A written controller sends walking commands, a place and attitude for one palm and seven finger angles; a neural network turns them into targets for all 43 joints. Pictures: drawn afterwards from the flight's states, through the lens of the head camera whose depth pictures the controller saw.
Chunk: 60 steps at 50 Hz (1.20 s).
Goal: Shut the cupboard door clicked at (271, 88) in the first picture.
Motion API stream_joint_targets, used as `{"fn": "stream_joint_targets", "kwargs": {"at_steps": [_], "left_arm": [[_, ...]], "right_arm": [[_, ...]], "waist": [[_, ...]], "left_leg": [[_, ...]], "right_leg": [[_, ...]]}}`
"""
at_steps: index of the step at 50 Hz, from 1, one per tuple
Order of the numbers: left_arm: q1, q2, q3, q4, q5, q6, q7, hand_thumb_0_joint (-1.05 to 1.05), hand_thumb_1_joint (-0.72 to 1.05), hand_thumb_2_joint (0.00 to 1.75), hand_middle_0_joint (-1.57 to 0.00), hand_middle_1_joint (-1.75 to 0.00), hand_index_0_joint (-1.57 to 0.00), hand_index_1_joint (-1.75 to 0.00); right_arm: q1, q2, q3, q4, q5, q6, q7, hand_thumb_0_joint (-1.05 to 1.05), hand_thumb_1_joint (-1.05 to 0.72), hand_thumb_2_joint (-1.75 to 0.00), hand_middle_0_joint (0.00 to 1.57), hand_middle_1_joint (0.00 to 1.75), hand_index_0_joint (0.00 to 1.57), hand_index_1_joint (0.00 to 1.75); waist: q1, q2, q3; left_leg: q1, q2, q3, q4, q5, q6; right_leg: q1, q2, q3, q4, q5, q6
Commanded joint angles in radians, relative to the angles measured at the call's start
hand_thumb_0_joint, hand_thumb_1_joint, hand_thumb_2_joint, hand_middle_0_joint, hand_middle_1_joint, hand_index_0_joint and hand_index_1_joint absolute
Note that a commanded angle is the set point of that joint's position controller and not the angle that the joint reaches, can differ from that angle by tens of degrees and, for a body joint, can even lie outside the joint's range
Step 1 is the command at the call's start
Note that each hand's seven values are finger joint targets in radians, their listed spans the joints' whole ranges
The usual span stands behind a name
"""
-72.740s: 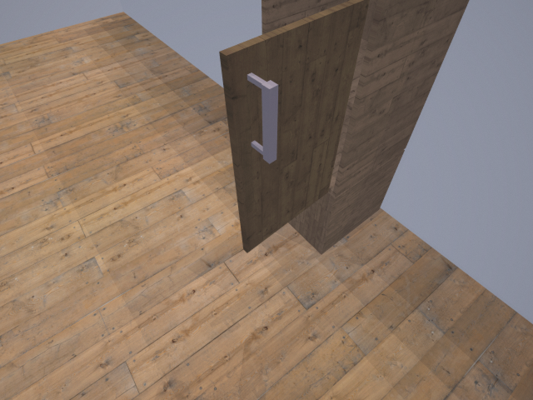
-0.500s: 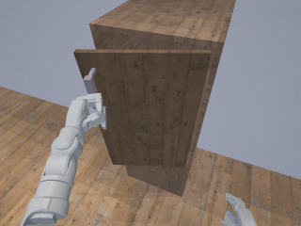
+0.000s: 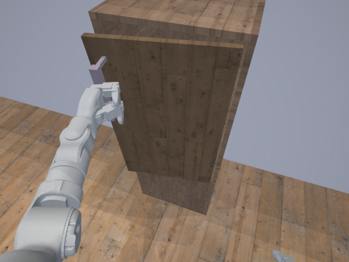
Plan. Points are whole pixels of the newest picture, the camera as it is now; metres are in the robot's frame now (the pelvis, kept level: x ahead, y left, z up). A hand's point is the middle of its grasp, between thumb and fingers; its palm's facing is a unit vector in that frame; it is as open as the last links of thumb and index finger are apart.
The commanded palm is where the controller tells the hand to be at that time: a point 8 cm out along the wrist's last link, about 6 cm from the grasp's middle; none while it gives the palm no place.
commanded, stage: push the door shut along its arc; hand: left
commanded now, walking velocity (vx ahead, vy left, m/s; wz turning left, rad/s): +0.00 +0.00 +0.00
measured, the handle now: (107, 90) +0.50 +0.18 +0.13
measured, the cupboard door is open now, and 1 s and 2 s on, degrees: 10 0 0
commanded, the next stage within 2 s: pull the fist back off the door in 0.98 s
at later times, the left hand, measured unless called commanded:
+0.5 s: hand (138, 89) +0.49 +0.09 +0.14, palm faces -0.30 -0.95 -0.01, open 3.1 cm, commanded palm +0.49 +0.15 +0.14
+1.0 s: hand (142, 84) +0.50 +0.08 +0.15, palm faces -0.39 -0.92 -0.02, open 3.1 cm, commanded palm +0.54 +0.11 +0.14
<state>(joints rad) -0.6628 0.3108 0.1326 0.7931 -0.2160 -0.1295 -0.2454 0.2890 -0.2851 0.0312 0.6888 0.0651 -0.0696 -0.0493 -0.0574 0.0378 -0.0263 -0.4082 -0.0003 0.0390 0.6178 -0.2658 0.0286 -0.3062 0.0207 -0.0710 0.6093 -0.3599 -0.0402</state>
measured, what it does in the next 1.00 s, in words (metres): stands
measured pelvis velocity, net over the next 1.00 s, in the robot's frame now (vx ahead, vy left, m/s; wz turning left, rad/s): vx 0.01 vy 0.01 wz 0.00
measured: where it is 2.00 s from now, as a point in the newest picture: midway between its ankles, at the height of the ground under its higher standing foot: outside the picture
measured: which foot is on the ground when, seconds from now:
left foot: down 0.00-1.00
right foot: down 0.00-1.00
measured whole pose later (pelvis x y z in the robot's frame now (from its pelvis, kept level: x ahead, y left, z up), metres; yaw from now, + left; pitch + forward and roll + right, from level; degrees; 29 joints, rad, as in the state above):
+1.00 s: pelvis +0.01 +0.01 -0.02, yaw +0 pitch +13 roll -1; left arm -1.13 0.40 0.12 1.23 -0.19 -0.19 -0.43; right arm 0.37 -0.30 0.01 0.75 0.02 -0.09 -0.04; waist -0.15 0.03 -0.07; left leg -0.67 0.00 0.02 0.76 -0.32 0.04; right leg -0.55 0.02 -0.08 0.73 -0.41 -0.04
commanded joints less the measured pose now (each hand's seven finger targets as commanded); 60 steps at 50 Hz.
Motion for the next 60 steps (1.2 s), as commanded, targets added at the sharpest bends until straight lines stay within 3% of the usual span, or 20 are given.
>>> {"fn": "stream_joint_targets", "kwargs": {"at_steps": [1, 4, 10, 11, 17, 20, 23, 26, 30, 37, 38, 39, 44, 48, 49, 52, 54, 55, 58, 60], "left_arm": [[-0.604, 0.170, 0.041, -0.136, -0.015, -0.101, -0.035, 0.00, 0.90, 0.90, -1.30, -1.50, -1.30, -1.50], [-0.625, 0.150, 0.020, -0.084, -0.018, -0.120, -0.062, 0.00, 0.90, 0.90, -1.30, -1.50, -1.30, -1.50], [-0.684, 0.199, 0.063, 0.007, -0.012, -0.139, -0.082, 0.00, 0.90, 0.90, -1.30, -1.50, -1.30, -1.50], [-0.727, 0.167, 0.029, 0.000, -0.009, -0.142, -0.086, 0.00, 0.90, 0.90, -1.30, -1.50, -1.30, -1.50], [-0.816, 0.212, 0.062, 0.087, 0.009, -0.150, -0.079, 0.00, 0.90, 0.90, -1.30, -1.50, -1.30, -1.50], [-0.830, 0.241, 0.087, 0.099, 0.017, -0.160, -0.089, 0.00, 0.90, 0.90, -1.30, -1.50, -1.30, -1.50], [-0.830, 0.273, 0.117, 0.151, 0.019, -0.159, -0.103, 0.00, 0.90, 0.90, -1.30, -1.50, -1.30, -1.50], [-0.839, 0.285, 0.121, 0.178, 0.031, -0.155, -0.114, 0.00, 0.90, 0.90, -1.30, -1.50, -1.30, -1.50], [-0.858, 0.312, 0.141, 0.160, 0.036, -0.161, -0.132, 0.00, 0.90, 0.90, -1.30, -1.50, -1.30, -1.50], [-0.949, 0.267, 0.092, 0.147, 0.033, -0.151, -0.158, 0.00, 0.90, 0.90, -1.30, -1.50, -1.30, -1.50], [-0.982, 0.216, 0.047, 0.126, 0.026, -0.155, -0.164, 0.00, 0.90, 0.90, -1.30, -1.50, -1.30, -1.50], [-0.961, 0.233, 0.067, 0.149, 0.028, -0.145, -0.161, 0.00, 0.90, 0.90, -1.30, -1.50, -1.30, -1.50], [-1.055, 0.165, 0.000, 0.177, 0.018, -0.127, -0.175, 0.00, 0.90, 0.90, -1.30, -1.50, -1.30, -1.50], [-1.116, 0.163, -0.004, 0.210, 0.008, -0.123, -0.182, 0.00, 0.90, 0.90, -1.30, -1.50, -1.30, -1.50], [-1.132, 0.120, -0.035, 0.216, 0.010, -0.117, -0.183, 0.00, 0.90, 0.90, -1.30, -1.50, -1.30, -1.50], [-1.174, 0.111, -0.043, 0.193, 0.004, -0.118, -0.191, 0.00, 0.90, 0.90, -1.30, -1.50, -1.30, -1.50], [-1.179, 0.056, -0.081, 0.208, 0.003, -0.115, -0.191, 0.00, 0.90, 0.90, -1.30, -1.50, -1.30, -1.50], [-1.234, 0.073, 0.111, 0.228, -0.070, -0.089, 0.024, 0.00, 0.90, 0.90, -1.30, -1.50, -1.30, -1.50], [-1.199, -0.024, 0.085, 0.223, 0.012, -0.090, 0.299, 0.00, 0.90, 0.90, -1.30, -1.50, -1.30, -1.50], [-1.233, -0.058, 0.057, 0.189, 0.089, -0.129, 0.435, 0.00, 0.90, 0.90, -1.30, -1.50, -1.30, -1.50]], "right_arm": [[-0.008, -0.142, -0.047, -0.116, -0.003, -0.052, -0.009, 0.00, -0.90, -0.90, 0.20, 0.30, 0.20, 0.30], [0.009, -0.146, -0.050, -0.111, -0.003, -0.055, -0.007, 0.00, -0.90, -0.90, 0.20, 0.30, 0.20, 0.30], [0.054, -0.161, -0.059, -0.096, -0.009, -0.054, -0.004, 0.00, -0.90, -0.90, 0.20, 0.30, 0.20, 0.30], [0.057, -0.158, -0.059, -0.094, -0.010, -0.054, -0.002, 0.00, -0.90, -0.90, 0.20, 0.30, 0.20, 0.30], [0.107, -0.171, -0.064, -0.073, -0.019, -0.055, 0.001, 0.00, -0.90, -0.90, 0.20, 0.30, 0.20, 0.30], [0.124, -0.177, -0.069, -0.071, -0.025, -0.054, 0.003, 0.00, -0.90, -0.90, 0.20, 0.30, 0.20, 0.30], [0.147, -0.185, -0.071, -0.067, -0.030, -0.047, 0.002, 0.00, -0.90, -0.90, 0.20, 0.30, 0.20, 0.30], [0.157, -0.183, -0.073, -0.065, -0.032, -0.038, 0.008, 0.00, -0.90, -0.90, 0.20, 0.30, 0.20, 0.30], [0.175, -0.187, -0.079, -0.076, -0.034, -0.027, 0.007, 0.00, -0.90, -0.90, 0.20, 0.30, 0.20, 0.30], [0.201, -0.188, -0.087, -0.057, -0.036, -0.017, 0.005, 0.00, -0.90, -0.90, 0.20, 0.30, 0.20, 0.30], [0.203, -0.185, -0.087, -0.053, -0.036, -0.017, 0.003, 0.00, -0.90, -0.90, 0.20, 0.30, 0.20, 0.30], [0.195, -0.185, -0.088, -0.046, -0.037, -0.017, 0.003, 0.00, -0.90, -0.90, 0.20, 0.30, 0.20, 0.30], [0.196, -0.187, -0.083, -0.013, -0.042, -0.030, -0.003, 0.00, -0.90, -0.90, 0.20, 0.30, 0.20, 0.30], [0.212, -0.201, -0.081, 0.017, -0.045, -0.050, -0.013, 0.00, -0.90, -0.90, 0.20, 0.30, 0.20, 0.30], [0.195, -0.193, -0.079, 0.021, -0.045, -0.055, -0.013, 0.00, -0.90, -0.90, 0.20, 0.30, 0.20, 0.30], [0.202, -0.202, -0.082, 0.032, -0.050, -0.078, -0.015, 0.00, -0.90, -0.90, 0.20, 0.30, 0.20, 0.30], [0.191, -0.196, -0.080, 0.047, -0.047, -0.086, -0.020, 0.00, -0.90, -0.90, 0.20, 0.30, 0.20, 0.30], [0.191, -0.151, -0.068, 0.031, -0.038, -0.095, -0.005, 0.00, -0.90, -0.90, 0.20, 0.30, 0.20, 0.30], [0.233, -0.139, -0.076, 0.036, -0.063, -0.104, 0.042, 0.00, -0.90, -0.90, 0.20, 0.30, 0.20, 0.30], [0.231, -0.130, -0.082, 0.040, -0.086, -0.104, 0.074, 0.00, -0.90, -0.90, 0.20, 0.30, 0.20, 0.30]], "waist": [[-0.049, -0.040, -0.301], [-0.059, -0.022, -0.312], [-0.073, -0.050, -0.336], [-0.086, -0.030, -0.328], [-0.103, -0.034, -0.355], [-0.099, -0.010, -0.416], [-0.104, -0.038, -0.421], [-0.103, -0.017, -0.409], [-0.104, -0.017, -0.463], [-0.137, -0.012, -0.446], [-0.147, 0.016, -0.471], [-0.137, 0.008, -0.456], [-0.173, 0.017, -0.433], [-0.198, -0.005, -0.413], [-0.197, 0.022, -0.412], [-0.206, 0.035, -0.449], [-0.211, 0.041, -0.441], [-0.179, 0.057, -0.407], [-0.193, -0.037, -0.422], [-0.197, 0.028, -0.461]], "left_leg": [[0.258, -0.016, -0.071, -0.034, 0.153, 0.025], [0.267, -0.014, -0.075, -0.021, 0.177, 0.023], [0.248, -0.008, -0.082, -0.003, 0.190, 0.022], [0.252, -0.007, -0.082, 0.000, 0.186, 0.021], [0.233, -0.003, -0.094, 0.017, 0.177, 0.019], [0.256, -0.001, -0.099, 0.032, 0.220, 0.017], [0.224, -0.004, -0.091, 0.047, 0.244, 0.023], [0.198, -0.003, -0.091, 0.057, 0.240, 0.019], [0.198, -0.006, -0.082, 0.070, 0.284, 0.023], [0.217, -0.006, -0.086, 0.087, 0.284, 0.028], [0.246, -0.010, -0.082, 0.095, 0.317, 0.032], [0.245, -0.008, -0.090, 0.101, 0.305, 0.029], [0.247, -0.011, -0.101, 0.108, 0.272, 0.033], [0.228, -0.007, -0.106, 0.118, 0.230, 0.037], [0.232, -0.009, -0.111, 0.119, 0.226, 0.034], [0.263, -0.004, -0.123, 0.127, 0.212, 0.032], [0.270, -0.002, -0.126, 0.137, 0.218, 0.033], [0.179, 0.017, -0.133, 0.120, 0.165, 0.007], [0.150, 0.017, -0.143, 0.099, 0.135, 0.001], [0.178, 0.017, -0.145, 0.115, 0.117, -0.008]], "right_leg": [[-0.110, -0.002, 0.065, -0.092, 0.282, 0.021], [-0.135, 0.001, 0.059, -0.077, 0.297, 0.018], [-0.169, 0.006, 0.056, -0.055, 0.301, 0.019], [-0.191, 0.007, 0.054, -0.054, 0.293, 0.020], [-0.231, 0.011, 0.055, -0.036, 0.263, 0.019], [-0.232, 0.012, 0.053, -0.019, 0.289, 0.015], [-0.225, 0.015, 0.055, -0.010, 0.319, 0.017], [-0.234, 0.016, 0.057, -0.004, 0.326, 0.018], [-0.210, 0.018, 0.064, 0.008, 0.386, 0.021], [-0.267, 0.026, 0.057, 0.002, 0.374, 0.023], [-0.277, 0.029, 0.052, 0.010, 0.389, 0.021], [-0.289, 0.032, 0.051, 0.008, 0.373, 0.020], [-0.354, 0.032, 0.042, 0.008, 0.321, 0.020], [-0.401, 0.029, 0.038, 0.014, 0.271, 0.020], [-0.416, 0.031, 0.035, 0.020, 0.258, 0.019], [-0.460, 0.029, 0.032, 0.029, 0.223, 0.019], [-0.491, 0.032, 0.025, 0.038, 0.206, 0.017], [-0.457, 0.026, 0.037, 0.005, 0.170, 0.023], [-0.438, 0.036, 0.017, 0.022, 0.146, 0.037], [-0.480, 0.035, 0.016, 0.042, 0.122, 0.038]]}}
